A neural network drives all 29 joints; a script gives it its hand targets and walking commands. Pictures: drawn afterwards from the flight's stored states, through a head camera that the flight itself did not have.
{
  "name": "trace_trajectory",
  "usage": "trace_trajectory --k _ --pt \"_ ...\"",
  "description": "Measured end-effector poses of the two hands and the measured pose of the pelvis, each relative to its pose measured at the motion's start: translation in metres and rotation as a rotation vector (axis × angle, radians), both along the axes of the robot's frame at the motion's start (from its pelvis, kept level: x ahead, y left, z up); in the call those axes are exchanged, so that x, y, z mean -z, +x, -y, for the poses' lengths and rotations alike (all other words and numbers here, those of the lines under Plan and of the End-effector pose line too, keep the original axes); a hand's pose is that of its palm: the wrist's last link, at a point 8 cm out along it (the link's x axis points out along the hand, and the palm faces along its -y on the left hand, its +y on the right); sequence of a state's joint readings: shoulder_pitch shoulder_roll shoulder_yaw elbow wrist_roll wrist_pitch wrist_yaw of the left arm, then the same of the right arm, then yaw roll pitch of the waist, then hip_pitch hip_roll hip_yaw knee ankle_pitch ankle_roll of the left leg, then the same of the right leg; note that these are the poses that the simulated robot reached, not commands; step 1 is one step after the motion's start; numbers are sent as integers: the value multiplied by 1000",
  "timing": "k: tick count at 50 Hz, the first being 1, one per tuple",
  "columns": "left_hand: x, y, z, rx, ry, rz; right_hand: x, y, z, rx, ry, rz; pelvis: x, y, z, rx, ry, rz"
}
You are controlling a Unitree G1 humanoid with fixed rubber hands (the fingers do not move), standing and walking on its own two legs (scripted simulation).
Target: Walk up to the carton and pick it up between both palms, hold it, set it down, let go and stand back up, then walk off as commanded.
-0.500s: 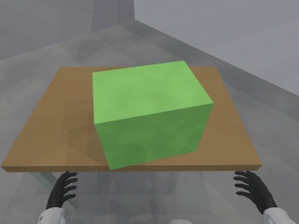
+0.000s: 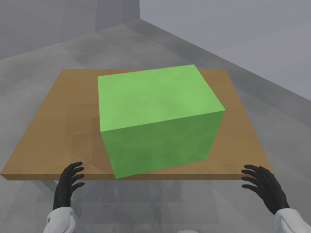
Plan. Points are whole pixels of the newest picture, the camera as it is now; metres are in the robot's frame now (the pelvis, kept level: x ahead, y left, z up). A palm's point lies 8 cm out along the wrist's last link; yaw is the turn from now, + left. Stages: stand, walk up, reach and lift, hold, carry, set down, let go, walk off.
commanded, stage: reach and lift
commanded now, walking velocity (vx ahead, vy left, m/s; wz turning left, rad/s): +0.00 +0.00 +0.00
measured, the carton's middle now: (155, 120) +0.44 +0.00 +0.02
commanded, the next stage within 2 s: none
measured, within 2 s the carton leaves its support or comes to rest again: neither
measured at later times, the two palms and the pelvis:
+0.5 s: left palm (76, 163) +0.26 +0.20 +0.06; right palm (271, 158) +0.27 -0.29 +0.06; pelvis +0.01 +0.00 +0.01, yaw +0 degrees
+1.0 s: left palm (79, 132) +0.32 +0.19 +0.11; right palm (268, 126) +0.32 -0.28 +0.12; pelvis +0.00 +0.00 +0.01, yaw +0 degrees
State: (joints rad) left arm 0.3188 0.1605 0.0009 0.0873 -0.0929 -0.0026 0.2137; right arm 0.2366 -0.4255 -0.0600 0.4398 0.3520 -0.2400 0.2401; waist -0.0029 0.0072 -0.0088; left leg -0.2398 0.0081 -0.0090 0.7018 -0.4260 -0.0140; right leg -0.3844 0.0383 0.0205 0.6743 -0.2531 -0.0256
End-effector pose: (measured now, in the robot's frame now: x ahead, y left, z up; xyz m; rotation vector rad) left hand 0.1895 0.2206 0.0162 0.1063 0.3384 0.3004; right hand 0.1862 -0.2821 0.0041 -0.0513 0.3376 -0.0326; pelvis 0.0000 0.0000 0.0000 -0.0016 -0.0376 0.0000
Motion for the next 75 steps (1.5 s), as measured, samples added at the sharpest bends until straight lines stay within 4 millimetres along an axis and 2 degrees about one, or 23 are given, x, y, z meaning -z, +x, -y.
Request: trace_trajectory --k 5,13,20,32,40,53,62,75 --pt "-8 13 5 2 -15 27 -11 13 2 -21 -13 34 0 0 0 0 0 0" --pt "-21 38 12 20 -24 36 -35 47 5 -40 -10 80 -1 2 1 -1 0 -8" --pt "-30 58 16 37 -28 23 -48 71 4 -45 4 81 -5 6 1 -2 0 -27" --pt "-50 89 25 77 -39 25 -64 94 7 -54 -4 71 -10 10 0 -2 -2 -51" --pt "-74 109 31 99 -42 58 -85 115 2 -66 7 103 -11 6 0 -2 -2 -49" --pt "-99 134 30 66 -56 20 -121 146 -4 -70 26 113 -11 -3 2 -2 1 -38" --pt "-119 157 29 44 -65 24 -141 169 -7 -60 39 112 -11 -3 2 -2 1 -38" --pt "-135 187 27 51 -62 -2 -168 195 -9 -46 45 134 -12 0 1 -2 -1 -44"
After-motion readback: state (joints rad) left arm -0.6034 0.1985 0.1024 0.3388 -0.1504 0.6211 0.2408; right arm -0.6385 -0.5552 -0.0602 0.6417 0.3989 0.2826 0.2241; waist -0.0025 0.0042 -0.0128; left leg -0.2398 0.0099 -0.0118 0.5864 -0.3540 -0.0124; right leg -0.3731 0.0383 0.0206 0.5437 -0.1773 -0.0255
